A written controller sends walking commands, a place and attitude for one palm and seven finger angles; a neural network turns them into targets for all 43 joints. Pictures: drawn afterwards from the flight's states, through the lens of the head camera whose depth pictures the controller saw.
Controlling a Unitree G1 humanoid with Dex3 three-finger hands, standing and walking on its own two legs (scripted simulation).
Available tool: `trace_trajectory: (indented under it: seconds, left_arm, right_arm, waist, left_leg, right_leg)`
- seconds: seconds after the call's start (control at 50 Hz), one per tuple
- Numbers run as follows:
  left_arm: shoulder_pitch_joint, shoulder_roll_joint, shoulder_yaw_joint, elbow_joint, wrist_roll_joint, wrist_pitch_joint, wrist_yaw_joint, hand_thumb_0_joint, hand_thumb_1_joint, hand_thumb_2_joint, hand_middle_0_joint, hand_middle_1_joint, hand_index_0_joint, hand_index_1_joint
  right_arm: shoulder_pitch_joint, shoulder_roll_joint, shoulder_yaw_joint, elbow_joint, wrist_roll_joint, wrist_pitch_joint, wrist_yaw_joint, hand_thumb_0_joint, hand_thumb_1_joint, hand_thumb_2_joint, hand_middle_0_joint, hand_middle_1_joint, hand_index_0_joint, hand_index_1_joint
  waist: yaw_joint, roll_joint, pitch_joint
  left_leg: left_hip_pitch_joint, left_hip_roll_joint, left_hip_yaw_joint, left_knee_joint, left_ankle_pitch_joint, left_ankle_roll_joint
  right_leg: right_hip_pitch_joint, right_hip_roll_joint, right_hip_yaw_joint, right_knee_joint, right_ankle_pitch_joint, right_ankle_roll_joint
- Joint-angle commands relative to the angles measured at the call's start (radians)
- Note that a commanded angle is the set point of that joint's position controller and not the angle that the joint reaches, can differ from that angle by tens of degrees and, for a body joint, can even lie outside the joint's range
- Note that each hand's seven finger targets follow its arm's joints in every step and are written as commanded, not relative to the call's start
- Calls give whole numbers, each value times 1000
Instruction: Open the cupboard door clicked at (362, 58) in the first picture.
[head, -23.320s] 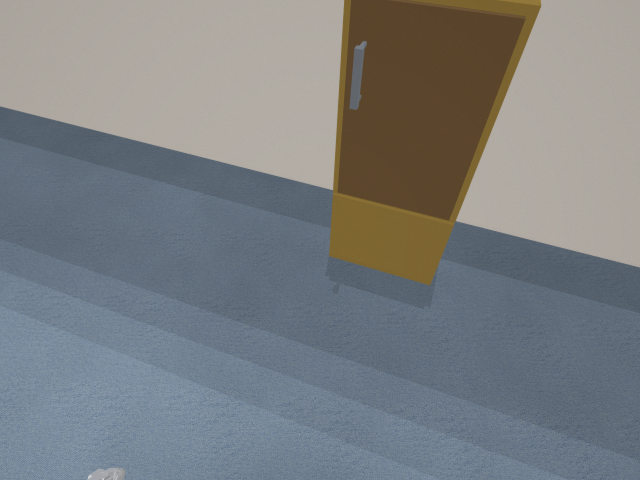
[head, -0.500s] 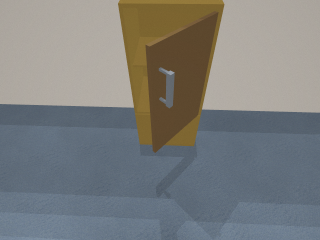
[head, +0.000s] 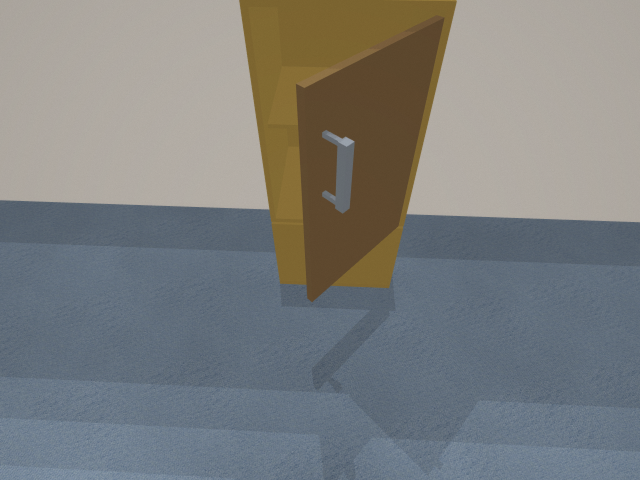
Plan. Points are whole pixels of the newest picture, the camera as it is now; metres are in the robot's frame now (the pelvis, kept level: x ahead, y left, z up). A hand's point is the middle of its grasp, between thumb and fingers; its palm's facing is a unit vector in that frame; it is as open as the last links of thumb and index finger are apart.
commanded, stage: look to check the result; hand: left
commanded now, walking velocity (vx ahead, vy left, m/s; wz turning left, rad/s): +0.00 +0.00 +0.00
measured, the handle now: (335, 172) +0.61 +0.01 +0.02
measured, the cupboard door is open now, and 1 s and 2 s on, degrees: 49 49 49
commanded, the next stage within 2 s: walk to a spot facing it in 0.30 s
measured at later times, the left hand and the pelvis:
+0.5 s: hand out of the picture +0.00 +0.16 -0.18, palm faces +0.04 -0.98 -0.19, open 7.4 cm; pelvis +0.01 +0.00 +0.00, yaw -1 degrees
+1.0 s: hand out of the picture +0.11 +0.17 -0.17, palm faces -0.15 -0.94 -0.31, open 7.4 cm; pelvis +0.00 -0.02 -0.01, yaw -14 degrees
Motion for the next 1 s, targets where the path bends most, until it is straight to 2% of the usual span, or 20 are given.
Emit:
trace_trajectory:
  seconds: [0.0, 0.4, 0.48, 0.56, 0.62, 0.66, 0.7, 0.72, 0.74, 0.76, 0.78, 0.82, 0.84, 0.86, 0.88, 0.9, 0.92, 0.94, 0.96, 0.98]
  left_arm:
    - [66, 98, 16, -21, 2, -14, 1, 0, 900, 900, -200, -300, -200, -300]
    - [55, 110, 13, -27, 1, -21, 2, 0, 900, 900, -200, -300, -200, -300]
    - [37, 131, 37, -46, 6, -1, -1, 0, 900, 900, -200, -300, -200, -300]
    - [10, 160, 69, -96, 13, 19, -12, 0, 900, 900, -200, -300, -200, -300]
    - [-22, 175, 83, -135, 16, 28, -20, 0, 900, 900, -200, -300, -200, -300]
    - [-28, 169, 87, -152, 16, 30, -25, 0, 900, 900, -200, -300, -200, -300]
    - [-47, 162, 88, -179, 19, 34, -33, 0, 900, 900, -200, -300, -200, -300]
    - [-52, 157, 89, -189, 20, 37, -37, 0, 900, 900, -200, -300, -200, -300]
    - [-64, 151, 89, -203, 20, 42, -41, 0, 900, 900, -200, -300, -200, -300]
    - [-75, 142, 89, -215, 21, 45, -44, 0, 900, 900, -200, -300, -200, -300]
    - [-89, 143, 90, -227, 21, 47, -48, 0, 900, 900, -200, -300, -200, -300]
    - [-52, 139, 91, -228, 20, 38, -53, 0, 900, 900, -200, -300, -200, -300]
    - [-1, 153, 94, -215, 20, 33, -53, 0, 900, 900, -200, -300, -200, -300]
    - [30, 218, 107, -212, 28, 23, -43, 0, 900, 900, -200, -300, -200, -300]
    - [42, 323, 124, -210, 29, 19, -30, 0, 900, 900, -200, -300, -200, -300]
    - [73, 317, 125, -211, 16, 19, -20, 0, 900, 900, -200, -300, -200, -300]
    - [25, 302, 123, -219, 17, 20, -13, 0, 900, 900, -200, -300, -200, -300]
    - [-15, 280, 118, -238, 16, 19, -8, 0, 900, 900, -200, -300, -200, -300]
    - [-27, 266, 117, -248, 16, 16, -4, 0, 900, 900, -200, -300, -200, -300]
    - [-34, 272, 115, -258, 17, 14, -4, 0, 900, 900, -200, -300, -200, -300]
  right_arm:
    - [80, -81, -10, -15, 3, -6, -1, 0, -900, -900, 200, 300, 200, 300]
    - [53, -93, -6, -6, 4, -12, -1, 0, -900, -900, 200, 300, 200, 300]
    - [48, -110, -27, -18, 3, 6, -10, 0, -900, -900, 200, 300, 200, 300]
    - [24, -135, -53, -64, 3, 19, -15, 0, -900, -900, 200, 300, 200, 300]
    - [12, -150, -64, -97, 1, 20, -17, 0, -900, -900, 200, 300, 200, 300]
    - [2, -167, -71, -118, 1, 15, -17, 0, -900, -900, 200, 300, 200, 300]
    - [2, -203, -82, -137, -1, 11, -20, 0, -900, -900, 200, 300, 200, 300]
    - [-2, -226, -87, -145, -3, 9, -20, 0, -900, -900, 200, 300, 200, 300]
    - [-5, -241, -92, -154, -6, 6, -20, 0, -900, -900, 200, 300, 200, 300]
    - [-9, -247, -93, -164, -8, 2, -18, 0, -900, -900, 200, 300, 200, 300]
    - [-24, -252, -94, -177, -13, 1, -17, 0, -900, -900, 200, 300, 200, 300]
    - [-69, -259, -92, -198, -15, 0, -14, 0, -900, -900, 200, 300, 200, 300]
    - [-91, -265, -92, -209, -10, 4, -12, 0, -900, -900, 200, 300, 200, 300]
    - [-104, -235, -94, -233, 3, 11, -8, 0, -900, -900, 200, 300, 200, 300]
    - [-135, -179, -85, -268, 11, 16, 2, 0, -900, -900, 200, 300, 200, 300]
    - [-175, -203, -87, -276, 8, 27, 0, 0, -900, -900, 200, 300, 200, 300]
    - [-199, -199, -89, -276, 10, 29, 0, 0, -900, -900, 200, 300, 200, 300]
    - [-196, -199, -87, -281, 10, 28, 1, 0, -900, -900, 200, 300, 200, 300]
    - [-189, -192, -84, -278, 10, 25, 4, 0, -900, -900, 200, 300, 200, 300]
    - [-191, -179, -81, -279, 12, 25, 5, 0, -900, -900, 200, 300, 200, 300]
  waist:
    - [-3, -6, 37]
    - [-2, -3, 21]
    - [-6, -8, 43]
    - [-7, -34, 14]
    - [-11, -26, 11]
    - [-8, 26, -21]
    - [-9, 85, -21]
    - [-6, 129, -30]
    - [-5, 175, -30]
    - [-4, 188, -40]
    - [-2, 169, -24]
    - [34, 97, -33]
    - [58, 33, -53]
    - [70, -161, -57]
    - [79, -358, -34]
    - [102, -252, -41]
    - [69, -225, -26]
    - [50, -184, -35]
    - [42, -120, -86]
    - [36, -88, -103]
  left_leg:
    - [-17, 93, -99, -81, 34, 16]
    - [8, 98, -94, -79, 109, 12]
    - [9, 112, -53, -20, 72, 7]
    - [-11, 125, -10, 40, 1, 5]
    - [-22, 141, -10, 45, -52, 8]
    - [8, 182, -37, 24, -41, 24]
    - [23, 254, -96, -27, -43, 59]
    - [19, 307, -134, -61, -38, 88]
    - [15, 369, -163, -98, -10, 124]
    - [28, 405, -176, -112, 32, 153]
    - [10, 420, -158, -100, 81, 160]
    - [-29, 372, -55, 12, 203, 112]
    - [-44, 314, 6, 116, 186, 68]
    - [-147, 190, 90, 294, 1, -6]
    - [-347, 48, 122, 509, -401, -58]
    - [-372, 50, -19, 659, -428, -52]
    - [-419, 58, -68, 730, -378, -53]
    - [-431, 67, -94, 746, -327, -58]
    - [-408, 68, -95, 736, -295, -63]
    - [-383, 63, -86, 706, -277, -69]
  right_leg:
    - [-35, -113, 118, -100, 18, -10]
    - [0, -117, 123, -109, 96, -8]
    - [-58, -119, 157, -73, 126, -18]
    - [-99, -122, 209, -29, 133, -35]
    - [-141, -108, 238, 2, 101, -41]
    - [-167, -76, 226, 56, 108, -28]
    - [-214, -29, 189, 157, 86, -11]
    - [-227, -6, 160, 247, 27, -1]
    - [-247, 7, 123, 356, -136, 10]
    - [-267, -1, 110, 437, -245, 16]
    - [-267, -20, 120, 454, -286, 15]
    - [-154, -26, 105, 304, -199, 16]
    - [-80, -18, 100, 158, -55, 17]
    - [-8, -118, 291, -17, 175, -22]
    - [65, -329, 577, -102, 391, -120]
    - [54, -332, 618, -96, 393, -181]
    - [61, -293, 607, -66, 412, -198]
    - [76, -269, 560, -41, 426, -199]
    - [101, -253, 540, -19, 454, -194]
    - [107, -231, 500, -8, 487, -185]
